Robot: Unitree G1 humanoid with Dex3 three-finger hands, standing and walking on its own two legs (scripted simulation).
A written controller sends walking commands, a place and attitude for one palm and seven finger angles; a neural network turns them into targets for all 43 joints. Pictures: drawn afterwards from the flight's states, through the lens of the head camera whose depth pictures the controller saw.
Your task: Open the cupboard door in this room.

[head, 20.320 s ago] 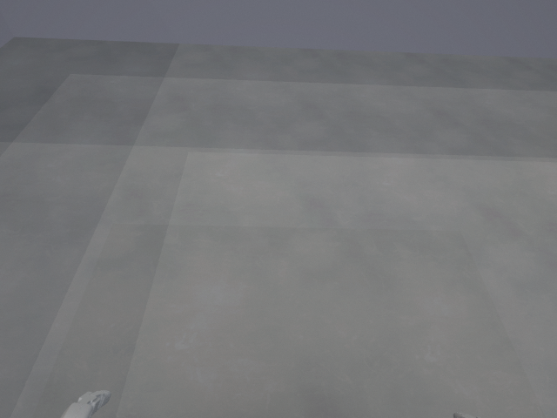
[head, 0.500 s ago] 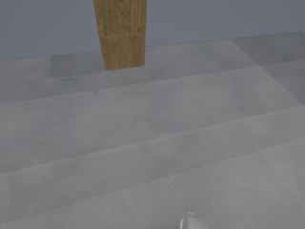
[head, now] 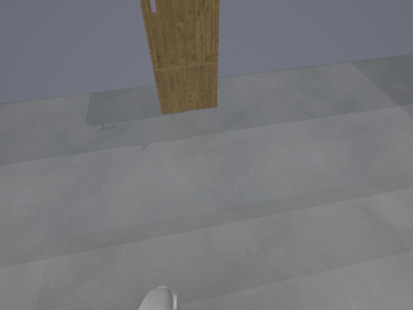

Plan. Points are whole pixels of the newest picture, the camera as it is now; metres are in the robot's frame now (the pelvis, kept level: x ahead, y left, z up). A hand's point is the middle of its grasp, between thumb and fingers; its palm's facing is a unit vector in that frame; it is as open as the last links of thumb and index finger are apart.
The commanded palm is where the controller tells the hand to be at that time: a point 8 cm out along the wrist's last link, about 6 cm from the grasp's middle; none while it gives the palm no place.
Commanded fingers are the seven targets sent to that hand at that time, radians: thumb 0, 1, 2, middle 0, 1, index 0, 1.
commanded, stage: turn or walk to find it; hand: left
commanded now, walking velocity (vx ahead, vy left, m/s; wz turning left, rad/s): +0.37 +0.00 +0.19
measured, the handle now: out of the picture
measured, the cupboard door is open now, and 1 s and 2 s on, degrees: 0 0 0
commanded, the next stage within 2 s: stand and wait in 0.70 s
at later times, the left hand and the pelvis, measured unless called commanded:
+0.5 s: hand (112, 256) +0.27 +0.26 -0.17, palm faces +0.09 -0.98 -0.18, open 7.4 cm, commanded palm none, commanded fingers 0.00 0.90 0.90 -0.20 -0.30 -0.20 -0.30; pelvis +0.22 +0.07 +0.00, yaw +3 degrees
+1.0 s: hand (152, 191) +0.45 +0.19 -0.16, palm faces +0.10 -0.96 -0.27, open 7.1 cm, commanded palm none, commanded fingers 0.00 0.90 0.90 -0.20 -0.30 -0.20 -0.30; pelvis +0.41 -0.01 +0.00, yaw +4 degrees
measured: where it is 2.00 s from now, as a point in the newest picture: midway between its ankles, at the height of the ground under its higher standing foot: (207, 259)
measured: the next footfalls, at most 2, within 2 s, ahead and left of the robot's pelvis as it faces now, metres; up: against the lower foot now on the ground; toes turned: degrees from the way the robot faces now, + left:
left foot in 0.20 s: +0.22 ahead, +0.15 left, +0.00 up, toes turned +12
right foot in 0.74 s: +0.50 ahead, -0.09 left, +0.00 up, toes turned -7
